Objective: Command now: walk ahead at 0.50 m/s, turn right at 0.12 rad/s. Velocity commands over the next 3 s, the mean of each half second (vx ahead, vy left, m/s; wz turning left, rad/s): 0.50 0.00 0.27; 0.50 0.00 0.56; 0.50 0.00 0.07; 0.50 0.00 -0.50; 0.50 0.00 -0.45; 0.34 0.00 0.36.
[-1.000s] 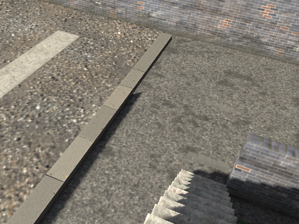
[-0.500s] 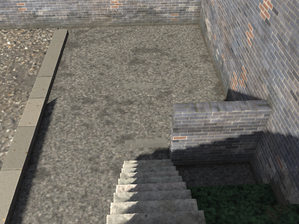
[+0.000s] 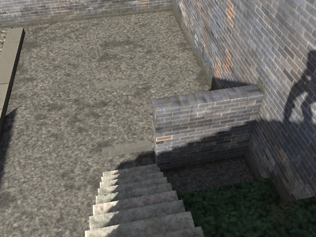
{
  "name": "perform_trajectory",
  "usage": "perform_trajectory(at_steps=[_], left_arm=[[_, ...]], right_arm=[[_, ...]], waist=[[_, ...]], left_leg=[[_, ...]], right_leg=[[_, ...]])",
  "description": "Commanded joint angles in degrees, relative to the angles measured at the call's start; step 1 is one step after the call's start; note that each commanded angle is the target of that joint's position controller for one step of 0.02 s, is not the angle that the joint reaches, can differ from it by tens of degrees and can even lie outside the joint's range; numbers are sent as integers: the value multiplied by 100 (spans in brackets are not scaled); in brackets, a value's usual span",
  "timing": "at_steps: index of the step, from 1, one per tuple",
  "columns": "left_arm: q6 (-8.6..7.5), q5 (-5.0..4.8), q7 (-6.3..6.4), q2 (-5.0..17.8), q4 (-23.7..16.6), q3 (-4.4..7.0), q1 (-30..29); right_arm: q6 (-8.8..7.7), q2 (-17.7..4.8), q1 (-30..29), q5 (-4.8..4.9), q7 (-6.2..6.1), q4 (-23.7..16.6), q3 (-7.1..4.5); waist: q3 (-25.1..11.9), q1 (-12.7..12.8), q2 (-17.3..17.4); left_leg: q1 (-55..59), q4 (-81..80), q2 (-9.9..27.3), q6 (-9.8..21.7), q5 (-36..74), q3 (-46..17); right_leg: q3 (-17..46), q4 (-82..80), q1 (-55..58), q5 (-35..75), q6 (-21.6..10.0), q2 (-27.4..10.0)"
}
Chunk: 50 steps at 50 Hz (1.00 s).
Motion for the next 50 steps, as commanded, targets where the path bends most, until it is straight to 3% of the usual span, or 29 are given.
perform_trajectory(at_steps=[1,2,3,4,5,6,7,8,9,10,12,14,15,20,21,22,23,24,25,26,27,29,30,32,33,36,42,45,50], left_arm=[[240,-1740,544,161,-252,150,603],[199,-51,-135,-123,55,31,2017],[385,-636,317,1191,-445,465,506],[486,-1712,328,1084,-771,549,-65],[430,-100,36,473,-903,50,-240],[277,-112,-37,728,-767,196,-391],[269,5,-51,445,-670,45,-251],[281,-142,-121,186,-563,-48,-292],[267,-65,-254,298,-323,-31,-574],[267,0,-411,201,-353,-138,-792],[272,218,-496,608,-577,-96,-1069],[163,136,-305,717,-892,-97,-1807],[170,196,-285,638,-937,-103,-1669],[381,216,-199,749,-1401,-115,-2486],[323,310,-187,803,-1247,-133,-2188],[240,154,-139,778,-966,-120,-1312],[70,-80,5,927,-467,40,51],[-37,-106,-7,1401,45,286,1459],[-15,-37,-90,2027,-24,511,1782],[10,94,-23,2423,-176,703,1550],[143,245,69,2401,-387,824,671],[219,144,98,617,-227,281,489],[105,255,293,27,110,89,703],[-210,103,429,65,493,45,1219],[-257,232,396,260,591,3,904],[-478,200,394,269,589,-172,495],[-417,195,450,891,760,-287,918],[-366,126,641,417,1072,-376,1964],[-172,-94,580,630,941,-151,1549]], right_arm=[[244,-780,1995,1520,219,900,-615],[75,-1977,3121,48,142,615,-605],[401,-972,2783,786,88,984,-543],[579,-672,2840,1874,446,1486,-592],[258,-1145,1865,-470,203,880,-445],[158,-570,2259,-501,88,1201,-431],[110,489,2364,-490,-156,1278,-84],[-2,806,2745,-243,-281,1526,-12],[-87,577,2757,69,-325,1439,24],[-119,326,2616,21,-253,1467,49],[-209,124,2401,62,-414,1275,118],[-325,22,1960,83,-552,890,201],[-344,-158,1848,52,-498,874,233],[-90,-237,2549,252,-416,716,107],[10,-296,2194,65,-310,571,81],[106,-170,1985,59,-158,419,75],[194,-177,2062,434,-17,422,82],[303,-365,1946,243,316,320,19],[263,-100,2478,598,480,224,-37],[167,79,2542,586,468,-211,28],[206,445,2219,449,356,-542,167],[307,51,1416,369,215,-275,38],[355,282,1614,374,229,-163,82],[314,99,1081,346,348,-7,-84],[372,304,1272,262,463,-9,6],[321,68,685,196,449,-383,28],[265,-301,-514,51,286,-472,8],[390,-63,-1092,-19,331,-527,20],[471,-114,-1703,-151,366,-450,-13]], waist=[[-17,41,-1197],[-1974,-184,1637],[-616,-287,-350],[-180,-351,-438],[256,-470,-160],[630,-492,-768],[1002,-366,-1000],[1142,-442,-775],[698,-628,-308],[893,-533,88],[688,-647,-444],[302,-687,-874],[349,-548,-498],[1149,-1226,-78],[1008,-1150,82],[694,-859,-487],[513,-224,-1555],[-110,69,-1654],[-1432,10,-2090],[-1777,-106,-1268],[-1050,24,-1468],[670,-41,112],[1197,-450,-362],[1454,-189,-1379],[1339,-523,-1581],[1081,-519,-919],[1241,-302,-959],[1349,216,-978],[1379,384,-813]], left_leg=[[2147,-1314,1650,771,3916,-1532],[5467,1840,1734,2588,6569,-1302],[4893,1429,1922,1389,6124,-1879],[3834,614,1440,1574,3092,-3035],[3070,514,1811,1953,1727,-2739],[2157,369,1590,1901,1014,-2578],[1153,585,1144,1488,289,-1976],[93,581,702,1415,-251,-1663],[-1219,359,191,1444,-1540,-1192],[-2305,518,93,1497,-2568,-1528],[-1788,1032,-24,1593,-3126,-1883],[-3158,1645,-574,1226,-3768,-1284],[-3997,1536,-593,1208,-4326,-1212],[-327,2838,-172,1426,-3504,-3080],[-642,3327,-140,1406,-2517,-3378],[-905,4268,-323,1219,-2817,-3375],[-1524,5415,-955,1003,-3607,-2405],[-3600,7170,-1334,473,-3930,-1828],[-5342,9777,-1791,171,-6358,-999],[-5876,9493,-1410,174,-6154,-846],[-6715,9312,-710,-60,-5579,-1189],[-6457,7333,-29,246,-3174,-1337],[-5770,5924,438,409,-1823,-1319],[-4684,5040,209,512,3,-535],[-4392,5668,229,596,435,-658],[-3859,3172,213,566,2082,-853],[-3299,2368,-19,261,1568,-878],[-3722,1127,280,193,1482,-639],[-2216,-305,433,144,654,-102]], right_leg=[[676,3037,-1504,2803,-426,-349],[1146,4323,-3445,423,401,-91],[-115,4261,-5288,538,26,-351],[-93,3279,-5345,1284,421,-975],[922,2898,-5874,1911,622,-1169],[933,1977,-5584,2316,538,-1487],[1128,237,-5471,4030,446,-1872],[826,-843,-4736,5267,441,-1909],[371,-1807,-2920,6579,417,-1747],[200,-799,-2299,7032,487,-1677],[477,-1783,-2946,7648,448,-1596],[18,-3624,-687,9196,508,-1354],[-177,-3214,565,8565,612,-1184],[669,-7303,-1067,6074,417,-1439],[737,-6710,-445,6697,321,-1541],[982,-7522,618,6885,298,-1732],[86,-9240,2253,7400,386,-1483],[210,-7524,5085,8509,-86,-2257],[464,-4767,7041,12257,-1035,-3273],[686,-4303,6973,11999,-1411,-3677],[2185,-5356,6070,8375,-1940,-4333],[1092,-6309,2874,4663,-1233,-3350],[832,-6337,1510,4596,-790,-2948],[516,-6609,-284,3868,-418,-2565],[799,-6609,-812,3533,-498,-2633],[259,-6579,-715,4078,-317,-2722],[7,-5917,916,4333,-341,-2671],[-22,-5194,2210,4411,-300,-2709],[-215,-4467,1850,4530,-67,-2723]])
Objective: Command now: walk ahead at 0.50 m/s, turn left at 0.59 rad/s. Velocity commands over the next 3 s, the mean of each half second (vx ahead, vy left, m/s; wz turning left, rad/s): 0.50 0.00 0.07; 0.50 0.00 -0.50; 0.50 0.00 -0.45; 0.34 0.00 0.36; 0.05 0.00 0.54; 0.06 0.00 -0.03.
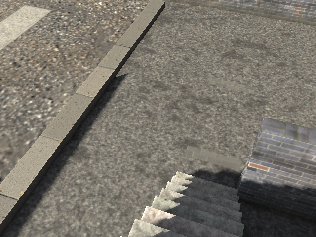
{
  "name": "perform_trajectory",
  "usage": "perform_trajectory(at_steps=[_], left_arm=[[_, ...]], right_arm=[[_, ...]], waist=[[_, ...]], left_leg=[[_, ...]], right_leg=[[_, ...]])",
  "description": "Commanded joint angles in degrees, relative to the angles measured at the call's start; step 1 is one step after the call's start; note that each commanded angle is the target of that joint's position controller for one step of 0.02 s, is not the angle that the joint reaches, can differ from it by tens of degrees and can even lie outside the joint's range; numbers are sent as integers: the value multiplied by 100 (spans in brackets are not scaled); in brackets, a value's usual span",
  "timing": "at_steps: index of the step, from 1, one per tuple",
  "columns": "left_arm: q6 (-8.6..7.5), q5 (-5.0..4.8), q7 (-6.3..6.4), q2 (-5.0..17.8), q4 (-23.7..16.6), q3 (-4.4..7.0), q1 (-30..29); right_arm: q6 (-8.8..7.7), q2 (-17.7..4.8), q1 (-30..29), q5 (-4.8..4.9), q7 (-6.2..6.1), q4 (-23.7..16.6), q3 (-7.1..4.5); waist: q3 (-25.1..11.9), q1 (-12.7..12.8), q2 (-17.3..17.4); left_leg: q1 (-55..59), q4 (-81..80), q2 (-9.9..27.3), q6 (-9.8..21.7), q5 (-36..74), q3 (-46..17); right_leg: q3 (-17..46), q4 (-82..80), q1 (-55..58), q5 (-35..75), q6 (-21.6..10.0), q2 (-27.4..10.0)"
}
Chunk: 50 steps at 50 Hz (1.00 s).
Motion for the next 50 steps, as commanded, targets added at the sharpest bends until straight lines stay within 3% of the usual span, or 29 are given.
perform_trajectory(at_steps=[1,4,6,7,9,10,11,12,14,17,18,19,21,22,23,24,25,26,28,29,31,33,36,39,42,43,44,46,50], left_arm=[[186,-190,44,863,54,264,428],[382,27,-45,984,19,356,109],[609,-66,-344,1554,-356,601,-969],[835,-2096,-82,1148,-326,781,-183],[834,-1647,-126,1060,-509,823,-591],[397,67,-669,707,-1664,515,-1935],[234,-41,-693,422,-1539,575,-1916],[751,-1525,-484,1027,-950,892,-1623],[1030,-1625,-212,312,221,801,786],[846,-1504,-237,793,-27,1133,-536],[866,-1397,-273,713,-230,1135,-1282],[623,1306,-463,271,-438,669,-1143],[265,605,-596,1318,-84,1131,-540],[523,-1610,-776,1124,-43,1350,-741],[260,346,-586,1812,540,1330,714],[113,416,-514,2046,697,1533,1387],[389,-1524,-966,775,856,1003,993],[13,355,-804,2995,601,1363,1559],[-63,103,-887,1837,506,1123,345],[38,311,-749,720,533,773,-110],[111,-77,-520,429,122,612,-493],[61,48,-514,591,-38,488,-836],[-165,-39,-240,744,-435,409,-791],[-231,33,-469,978,-755,468,-795],[91,-462,-506,1191,-1159,654,-760],[295,-9,-765,1484,-1549,622,-1554],[283,-275,-916,787,-1418,539,-1073],[343,-513,-1128,447,-1782,586,-465],[734,-168,-876,517,-1715,483,-783]], right_arm=[[-105,-277,-1032,-57,-23,-127,-96],[-230,-685,909,-189,-135,960,-336],[-486,-974,3869,-216,-300,2267,-596],[-433,-916,3651,1839,-241,2128,-541],[-249,-866,3691,1926,-365,1866,-538],[-298,-1594,3818,-393,-366,2069,-542],[-301,-668,2331,-494,-500,1469,-384],[-155,-587,1282,1802,-343,1373,-386],[-243,-234,573,1775,-395,1089,-216],[-565,141,359,1887,-474,693,-71],[-461,-8,466,1814,-605,722,-83],[-424,-579,170,-1194,-701,347,23],[-208,-584,1199,-559,-671,391,-132],[-72,-338,1957,2072,-704,795,-142],[-73,-942,1934,-193,-579,727,-206],[-117,-1156,1587,-370,-452,704,-341],[32,-674,1739,2137,-697,54,-434],[-148,379,2573,157,-216,348,-35],[-490,-584,1184,581,-359,-312,-329],[-512,-308,738,429,-473,-291,-206],[-484,-410,1614,314,-550,373,-231],[-329,248,1189,122,-351,350,83],[-419,-132,1161,37,-289,149,21],[-246,-336,1029,-153,-391,-203,-41],[-211,-460,672,32,-418,-38,-69],[-396,-690,2844,41,-409,763,-128],[-540,-893,4142,286,-521,1166,-338],[-557,-1645,4073,-123,-643,917,-622],[-435,813,2961,-88,-908,956,41]], waist=[[1128,250,-314],[665,-323,-419],[45,-1763,1231],[-28,-902,884],[-1114,-1556,1127],[-2875,-1552,137],[-764,-980,-1125],[900,-300,357],[653,408,292],[146,-81,85],[95,-425,191],[1979,-150,-244],[966,-252,-185],[64,-786,422],[655,199,-1797],[786,767,-2007],[767,-223,-1797],[-1346,-178,-2300],[635,-148,-1330],[1151,-339,-148],[1116,-773,386],[912,-810,-797],[636,-561,203],[959,-747,-448],[1036,-377,-165],[288,-916,-659],[264,-1270,850],[-1089,-997,498],[1207,-493,-398]], left_leg=[[-504,-1293,36,-89,-492,294],[1502,-1691,174,-72,-247,94],[5317,-2992,-172,301,1543,1028],[7362,299,767,383,6241,-394],[7699,790,1222,759,4315,-230],[7410,861,1827,1471,961,-771],[4891,469,1948,1096,-1155,-790],[1637,-685,1219,894,-1811,-386],[-1495,-359,775,919,-750,463],[-1447,1078,296,-21,-4381,1347],[-657,1616,515,-108,-4759,1357],[-2141,1906,1309,-276,-6324,280],[-415,2645,1317,-29,-5831,215],[708,4490,236,-112,-4328,1695],[500,5580,326,-310,-6019,548],[-286,8001,-51,-324,-6893,413],[-2917,10280,-857,-354,-8287,1500],[-2466,8764,-1051,-340,-7453,-351],[-5066,8355,-179,-243,-6728,-946],[-5462,6802,398,-201,-5741,-1379],[-2281,3639,331,-309,-2825,-661],[-75,4079,-34,-339,-1171,145],[1908,1166,-378,-217,1572,342],[2268,854,-495,-251,-1116,55],[727,-3338,-250,-30,-2370,-193],[3639,-985,-158,21,-568,145],[4604,-3426,131,321,-604,-262],[7254,862,1785,2007,3669,-739],[1948,-808,1154,1062,-2092,-611]], right_leg=[[1468,-725,-1,3985,-731,-1337],[1483,1452,-530,3851,-191,-1190],[887,4516,-2575,1760,132,-189],[510,7030,-6275,-1439,-85,702],[1915,5884,-7005,-476,-311,130],[2208,6227,-5999,-642,-448,-450],[2997,3026,-6516,1711,-519,-909],[1640,1098,-4758,2883,-295,-317],[1465,1240,-366,5034,254,315],[1603,-1125,568,8954,202,525],[1580,-1736,64,9084,198,480],[2498,-1727,-398,7567,-469,-920],[1513,-1286,-313,5929,-558,-279],[1402,-2973,-450,8537,-430,283],[1249,-3334,776,6093,-578,87],[1346,-3716,1347,5922,-1156,-119],[2796,-1582,1947,12434,-637,-648],[3793,-1074,3821,11810,-1778,-1155],[6139,-1721,1434,6922,-2705,-1990],[5553,-1444,950,7416,-2402,-1972],[3668,-1911,-2147,6549,-1647,-972],[3077,-1394,-4232,4758,-1438,141],[2403,-160,-5441,2291,-1148,1029],[3938,490,-4736,1831,-1605,475],[4715,1453,-1437,2648,-1530,630],[4910,2778,-3222,4421,-1558,515],[4537,4001,-3663,4287,-1233,1030],[2865,7336,-7201,216,-732,1756],[3009,3807,-6737,3916,-674,-230]])
Over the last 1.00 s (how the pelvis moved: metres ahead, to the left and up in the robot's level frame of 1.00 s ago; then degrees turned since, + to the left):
0.42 0.04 -0.34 27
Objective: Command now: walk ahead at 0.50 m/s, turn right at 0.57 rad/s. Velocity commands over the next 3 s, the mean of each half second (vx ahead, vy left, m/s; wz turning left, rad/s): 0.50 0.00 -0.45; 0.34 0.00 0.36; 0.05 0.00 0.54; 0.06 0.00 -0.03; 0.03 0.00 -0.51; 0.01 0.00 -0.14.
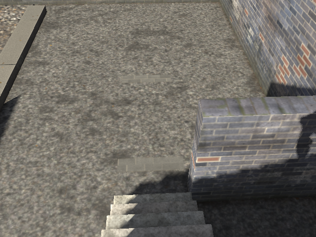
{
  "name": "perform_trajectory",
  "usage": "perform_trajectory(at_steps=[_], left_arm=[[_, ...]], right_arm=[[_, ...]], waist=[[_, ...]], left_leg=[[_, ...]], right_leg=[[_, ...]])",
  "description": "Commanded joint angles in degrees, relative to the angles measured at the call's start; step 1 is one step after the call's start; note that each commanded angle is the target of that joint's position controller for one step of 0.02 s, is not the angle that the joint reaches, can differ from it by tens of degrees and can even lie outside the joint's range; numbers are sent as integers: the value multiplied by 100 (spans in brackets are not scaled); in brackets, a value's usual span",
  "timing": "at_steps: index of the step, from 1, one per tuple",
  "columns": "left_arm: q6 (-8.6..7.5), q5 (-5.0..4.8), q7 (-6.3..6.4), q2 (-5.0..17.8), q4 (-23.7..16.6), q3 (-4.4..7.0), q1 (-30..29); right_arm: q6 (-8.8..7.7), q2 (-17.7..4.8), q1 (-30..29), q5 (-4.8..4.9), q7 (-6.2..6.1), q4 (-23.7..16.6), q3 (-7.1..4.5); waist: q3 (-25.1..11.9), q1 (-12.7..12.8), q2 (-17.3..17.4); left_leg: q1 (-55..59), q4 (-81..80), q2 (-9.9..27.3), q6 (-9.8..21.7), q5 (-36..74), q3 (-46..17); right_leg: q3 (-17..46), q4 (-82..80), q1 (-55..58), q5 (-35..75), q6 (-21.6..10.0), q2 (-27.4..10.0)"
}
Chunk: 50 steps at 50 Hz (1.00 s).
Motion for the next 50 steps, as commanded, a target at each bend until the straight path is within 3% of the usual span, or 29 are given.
perform_trajectory(at_steps=[1,3,6,8,15,19,20,21,22,23,24,25,26,27,28,29,30,31,32,33,35,41,43,44,45,46,48,49,50], left_arm=[[128,40,-152,-238,205,-128,1322],[76,117,-423,-385,33,-239,608],[-15,210,-244,309,-433,-104,-632],[1,434,-55,279,-225,-105,-425],[48,410,-26,132,-399,-234,-2049],[-119,452,177,773,1213,149,951],[-199,-1592,341,896,1121,505,1067],[-178,424,165,1786,2254,514,3511],[-23,-1471,306,770,2096,406,2979],[89,-1523,351,877,1799,375,2645],[134,-1265,413,603,1926,351,2557],[251,-336,623,1153,1160,315,1156],[16,1140,348,382,1536,103,1383],[-15,-1083,272,220,1450,230,751],[-72,-1361,252,22,1301,85,346],[-358,799,330,105,1370,-124,984],[-409,989,389,91,1267,-58,786],[-379,723,585,-559,1312,-249,960],[-170,-1459,413,-205,1155,-140,-108],[-467,694,576,-418,1420,-376,940],[-494,788,703,-263,1496,-325,1193],[-407,209,794,45,1316,-253,1419],[-223,490,578,536,1142,-53,713],[-111,202,496,849,859,118,-392],[-7,148,378,803,364,138,-977],[-102,-15,316,-544,99,-63,51],[-314,-402,442,143,-919,33,-1373],[-404,-513,621,307,-837,110,-823],[-420,-253,750,256,-606,101,-695]], right_arm=[[-243,1007,1224,176,-238,397,387],[-436,570,1060,7,-242,582,486],[-689,490,798,6,-390,531,669],[-617,373,358,-23,-267,295,732],[-161,133,1809,156,-308,660,479],[148,-362,842,87,68,316,288],[443,-534,897,2308,-11,460,128],[424,272,1591,-121,394,643,358],[478,-472,1386,1946,66,445,-151],[507,-157,692,1968,59,167,-52],[585,-56,547,1844,83,147,-86],[529,-28,278,735,-100,92,-24],[251,792,472,96,175,-206,229],[637,213,838,1795,52,548,-170],[706,230,816,1916,-22,569,-162],[300,778,557,-91,387,438,162],[103,741,1048,-322,510,579,91],[54,476,235,-263,604,216,95],[380,-282,-108,1963,66,180,-344],[104,465,-463,-31,302,-55,215],[62,171,-671,-91,416,-107,85],[32,-196,-1690,80,416,-420,-71],[-111,-508,1089,120,287,789,-349],[-243,-916,3085,59,165,1663,-563],[-450,-1328,3971,72,129,2018,-747],[-637,-2218,3376,197,81,1456,-857],[-567,-1392,1528,-112,111,726,-671],[-442,-944,635,49,293,276,-450],[-414,176,145,211,304,138,-63]], waist=[[1556,285,90],[1345,287,853],[1012,-2,97],[997,239,571],[1742,-848,350],[1160,310,-41],[1377,138,858],[-729,1041,-2656],[-294,708,-1184],[-202,877,-1424],[-700,696,-1030],[-604,146,-541],[69,138,204],[865,-348,-553],[1037,-335,-365],[1210,-207,-173],[1118,-274,-77],[925,132,10],[1038,-260,-1065],[666,35,254],[1159,172,-55],[1460,546,-69],[1034,-520,-125],[867,-1700,1331],[438,-1968,2500],[-1143,-884,1782],[-565,-707,144],[103,-83,769],[867,56,225]], left_leg=[[-1236,-406,1460,894,1918,-693],[-2794,-556,1323,753,367,-639],[-1743,-136,1357,768,369,-380],[-2488,181,1239,614,-311,-141],[345,1434,1859,489,272,-706],[-673,4158,1397,-194,387,-340],[-1420,5479,449,373,1413,449],[-3089,8454,156,-421,-3040,8],[-5266,9406,-483,-205,-4184,-140],[-5785,8498,-141,24,-3675,-417],[-5646,8091,302,157,-3005,-536],[-4358,7495,390,70,-2114,-829],[-4603,5562,1261,324,157,-1831],[-3006,4310,710,63,305,-820],[-2094,3615,490,-209,1133,-699],[-2184,4495,788,181,2700,-1079],[-2356,4554,639,212,2661,-999],[-3419,3195,1013,395,3310,-1425],[-2703,2086,365,301,3095,-1161],[-1646,1729,913,293,5381,-1104],[-1507,1525,637,298,4856,-644],[-1488,281,609,119,3344,-466],[1262,41,424,138,3473,-223],[2671,-1466,445,436,4540,6],[4238,-1229,554,779,6143,-377],[5808,979,1668,1777,10109,-2039],[4247,1313,2066,1927,7786,-2300],[2556,1123,2293,2092,7243,-3038],[880,664,2287,1535,5136,-3029]], right_leg=[[191,-3144,-1291,3799,-31,-1279],[-390,-2370,149,4754,69,-1270],[69,-5560,-85,6253,-70,-1490],[-305,-5456,1426,6400,-43,-1231],[-434,-8365,644,5164,133,-1645],[-545,-9393,4235,5592,202,-1588],[-545,-10136,4566,6617,608,-1324],[-817,-8742,9104,8435,-687,-1949],[-24,-6861,8733,11689,-115,-2779],[-323,-6831,8600,10160,-195,-2662],[-221,-7013,8192,8028,-442,-2941],[167,-7559,6217,6706,-732,-3221],[623,-7893,4658,3967,-1097,-3866],[-61,-8555,2973,4209,-674,-3141],[-492,-8685,1978,4039,-532,-2783],[-815,-8034,1634,2206,-848,-2504],[-602,-7577,1531,1971,-927,-2640],[-360,-7643,2463,1632,-808,-2845],[-397,-7849,2396,2854,-186,-2201],[-1008,-7291,1587,1017,-121,-2584],[-1040,-6956,1442,355,-220,-2438],[-778,-5442,2653,1122,372,-2741],[-1213,-3384,1716,1235,846,-2523],[-1643,-466,966,-610,1216,-1549],[-1597,1715,-532,-3455,1141,-548],[-562,1159,-1319,-2832,1069,-291],[-376,386,-2662,-2504,750,-1045],[46,260,-2660,-1732,651,-1291],[616,-2108,-2262,-168,621,-1712]])
Over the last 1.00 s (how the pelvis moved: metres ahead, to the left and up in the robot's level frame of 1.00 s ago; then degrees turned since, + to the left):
0.54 0.00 -0.57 -15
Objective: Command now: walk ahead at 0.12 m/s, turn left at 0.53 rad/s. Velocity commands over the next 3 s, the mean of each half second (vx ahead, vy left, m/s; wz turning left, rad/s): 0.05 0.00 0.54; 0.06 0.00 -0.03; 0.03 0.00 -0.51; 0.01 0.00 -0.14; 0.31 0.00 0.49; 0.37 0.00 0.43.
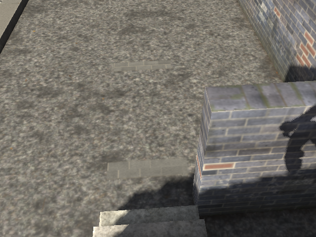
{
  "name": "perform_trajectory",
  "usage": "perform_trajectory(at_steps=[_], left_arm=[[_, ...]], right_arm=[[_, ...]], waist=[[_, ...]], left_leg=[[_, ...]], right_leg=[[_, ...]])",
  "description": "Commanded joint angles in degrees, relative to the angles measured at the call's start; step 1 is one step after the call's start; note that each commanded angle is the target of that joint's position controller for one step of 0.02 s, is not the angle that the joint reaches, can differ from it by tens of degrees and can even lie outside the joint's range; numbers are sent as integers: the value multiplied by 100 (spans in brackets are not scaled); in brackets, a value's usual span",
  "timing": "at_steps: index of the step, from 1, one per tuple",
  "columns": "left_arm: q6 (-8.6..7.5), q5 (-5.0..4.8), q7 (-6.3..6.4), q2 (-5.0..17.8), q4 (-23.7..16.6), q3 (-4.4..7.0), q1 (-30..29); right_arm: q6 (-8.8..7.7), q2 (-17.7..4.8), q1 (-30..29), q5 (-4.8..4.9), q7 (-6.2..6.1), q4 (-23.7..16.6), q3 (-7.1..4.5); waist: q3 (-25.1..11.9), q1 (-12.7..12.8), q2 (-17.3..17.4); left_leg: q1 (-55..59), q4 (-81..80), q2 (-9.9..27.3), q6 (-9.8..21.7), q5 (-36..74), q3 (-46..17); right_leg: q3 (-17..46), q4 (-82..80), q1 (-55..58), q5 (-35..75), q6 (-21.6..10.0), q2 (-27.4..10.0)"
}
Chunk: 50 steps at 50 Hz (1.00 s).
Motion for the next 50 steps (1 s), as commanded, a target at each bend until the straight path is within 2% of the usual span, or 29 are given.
perform_trajectory(at_steps=[1,2,3,4,6,8,10,11,12,13,14,15,16,17,19,21,26,31,35,36,37,38,39,40,41,43,46,48,50], left_arm=[[-281,146,288,675,-741,153,-312],[-255,245,207,195,-171,58,609],[-283,379,-20,-243,-38,-105,997],[-306,480,-114,-214,-185,-103,724],[-229,476,-188,329,-228,1,771],[-46,405,-147,463,-357,123,1094],[123,408,-192,794,-611,251,216],[58,473,-263,937,-523,304,283],[-57,381,-200,1288,-64,495,1780],[-95,404,-75,1707,178,616,2603],[28,320,-258,2265,-359,737,1512],[39,750,-293,2167,-512,720,1705],[18,820,-225,2141,-595,687,1218],[-14,702,-163,1855,-680,525,398],[-86,517,7,1110,-236,227,1120],[-210,607,269,699,62,111,1635],[-261,790,337,783,342,-105,1818],[-399,489,18,791,550,-283,1344],[-461,179,-93,1283,233,19,800],[71,-354,43,1170,401,94,795],[328,-256,91,1310,475,142,1199],[-24,562,-222,970,516,128,1545],[-99,273,-220,1005,108,210,602],[-176,229,-316,307,319,75,1603],[-241,88,-386,185,212,96,1375],[-270,-43,-13,165,-566,266,185],[-253,57,222,431,282,403,1185],[-129,293,-143,315,671,350,2490],[-30,227,-300,248,394,243,2253]], right_arm=[[67,632,402,147,19,-455,452],[48,583,540,268,-22,-511,498],[3,319,-56,80,-13,-924,489],[-50,551,-211,148,-173,-1152,571],[-76,29,-720,193,-391,-1611,499],[-61,-280,-700,150,-410,-1770,482],[154,-189,414,418,-284,-1579,526],[329,-459,278,368,-93,-1760,518],[438,-520,18,356,84,-1943,515],[500,327,668,470,332,-1818,720],[550,657,1640,684,381,-2053,661],[713,-216,796,818,344,-2372,439],[867,-388,-354,845,280,-2776,339],[963,11,-434,732,253,-2897,509],[887,493,352,717,324,-2600,662],[968,730,415,651,338,-2610,756],[1226,551,-745,906,309,-3198,839],[1274,605,-467,750,652,-2750,879],[1161,436,-1207,476,589,-2625,761],[1230,454,-1630,1090,52,-2683,628],[1220,642,-1344,1140,-146,-2558,678],[1189,232,-1341,324,100,-2304,556],[1061,146,-798,317,111,-2159,430],[991,-27,-259,302,18,-1711,215],[819,-148,1017,84,52,-1435,153],[604,-289,1981,87,78,-1210,28],[598,3,561,517,312,-1514,185],[562,-67,-436,275,252,-1508,109],[467,267,-740,80,107,-1390,270]], waist=[[1220,225,-317],[1109,435,-279],[882,794,186],[841,618,-140],[551,443,-548],[991,721,-353],[1295,189,-57],[952,172,-35],[261,670,-328],[-1431,473,-1275],[-2525,-235,-2288],[-2290,477,-995],[-1423,536,-112],[-638,121,75],[299,-309,-472],[545,-77,-313],[575,643,-552],[828,215,-705],[729,414,-660],[-78,537,-704],[-474,454,-775],[634,474,-1355],[351,-28,-1044],[-279,52,-445],[-468,-590,321],[-179,-1129,771],[409,-154,607],[631,668,417],[613,677,-121]], left_leg=[[-425,-212,2178,1274,5529,-2226],[-2104,23,1556,1273,5160,-1292],[-3604,275,607,959,3729,-766],[-3860,805,144,537,1765,-520],[-4898,1602,-425,207,-592,-148],[-5486,1789,-217,351,-1265,-965],[-2871,2043,474,561,168,-2518],[-2828,2701,392,561,1489,-2606],[-2784,4035,228,158,1628,-2669],[-3307,6124,-123,-433,-186,-1870],[-5204,9473,-791,-743,-3757,-411],[-6136,10338,-840,-1078,-3653,-418],[-6222,9643,-668,-1108,-2627,-448],[-5975,8591,-92,-891,-1277,-901],[-4983,8528,179,-736,-603,-535],[-5571,8023,377,-603,850,-600],[-6949,7815,537,-879,2126,-784],[-3680,4516,977,-850,2572,375],[-2722,1759,725,-716,950,336],[-1604,-222,494,-461,915,205],[-838,-582,-139,-467,757,906],[-1358,-23,293,-223,1570,814],[-526,-1328,615,-71,1801,122],[1823,-638,638,-71,1879,215],[2730,-1177,1807,346,2867,-1116],[3182,-2254,2766,1108,-1366,-3492],[519,-2433,2472,856,-1422,-2115],[-2056,-2582,1897,357,-546,-802],[-2372,-2267,1895,491,-97,-291]], right_leg=[[419,-2372,-2335,1696,-169,-597],[37,-3754,-535,4095,-86,-404],[-255,-3640,1224,5527,-87,-168],[-213,-4427,1282,7143,-143,-165],[-319,-5952,3002,8756,-235,-20],[-476,-7010,4502,7809,-65,41],[-51,-9652,2988,6906,-326,-146],[-525,-9611,3728,7154,-382,48],[-246,-10182,4911,7945,-805,-468],[558,-9346,7112,11067,-1908,-1802],[569,-6287,8226,15528,-3513,-2889],[1037,-6384,7768,15819,-3434,-2868],[1015,-6846,6284,13217,-2791,-2592],[1227,-7595,4584,10677,-2591,-2734],[343,-8320,2491,9953,-2259,-2425],[9,-8178,2016,7596,-2032,-1810],[553,-8786,2425,4225,-1976,-1987],[-458,-9915,312,1053,-797,-1220],[20,-9912,1398,689,-951,-1507],[-326,-8589,2702,3117,-1092,-1084],[-509,-8169,2989,4882,-1097,-1102],[457,-9568,2002,3319,-1314,-2149],[478,-8993,1857,2210,-966,-2015],[200,-8627,229,1360,-736,-1544],[-788,-6836,-631,669,-24,-677],[945,-5994,-2832,784,50,598],[1074,-4561,-1905,2396,-91,361],[-16,-1447,-533,2825,-206,569],[-57,-318,-824,3341,-275,439]])
Over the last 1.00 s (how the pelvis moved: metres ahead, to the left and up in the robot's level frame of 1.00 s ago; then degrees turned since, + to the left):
0.49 -0.09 -0.44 0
